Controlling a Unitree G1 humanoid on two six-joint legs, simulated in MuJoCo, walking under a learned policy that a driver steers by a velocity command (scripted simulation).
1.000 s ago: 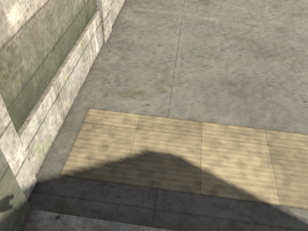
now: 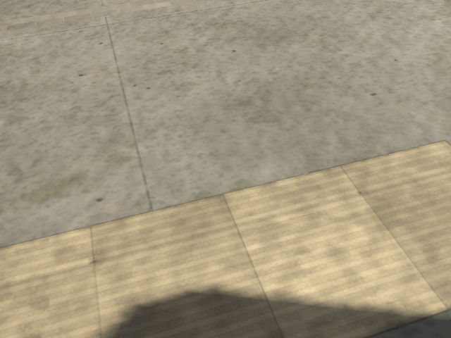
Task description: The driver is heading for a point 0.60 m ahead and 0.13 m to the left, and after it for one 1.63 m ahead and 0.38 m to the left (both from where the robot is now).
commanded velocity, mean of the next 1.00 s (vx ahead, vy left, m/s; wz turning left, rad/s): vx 1.00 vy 0.00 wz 0.44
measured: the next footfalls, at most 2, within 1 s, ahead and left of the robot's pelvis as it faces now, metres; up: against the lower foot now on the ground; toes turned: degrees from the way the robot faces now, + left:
right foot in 0.32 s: +0.41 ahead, -0.15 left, -0.19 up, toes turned +12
left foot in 0.74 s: +0.76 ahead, +0.19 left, -0.19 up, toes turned +32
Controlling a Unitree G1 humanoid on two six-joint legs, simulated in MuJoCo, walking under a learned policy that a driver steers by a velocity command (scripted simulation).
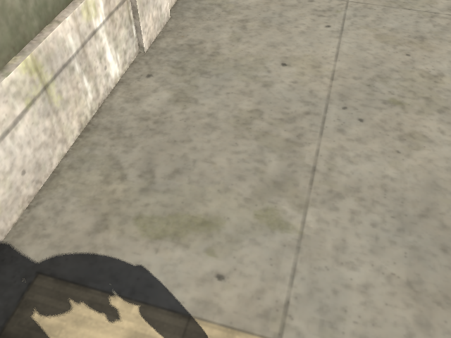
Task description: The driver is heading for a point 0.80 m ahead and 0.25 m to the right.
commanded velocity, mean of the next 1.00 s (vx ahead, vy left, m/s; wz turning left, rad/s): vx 0.54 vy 0.00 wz -0.65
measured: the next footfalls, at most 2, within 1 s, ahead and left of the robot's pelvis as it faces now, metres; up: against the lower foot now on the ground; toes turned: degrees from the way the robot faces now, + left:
right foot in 0.20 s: +0.43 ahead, -0.12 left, +0.00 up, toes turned -9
left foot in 0.60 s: +0.81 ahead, -0.13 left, +0.00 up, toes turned -41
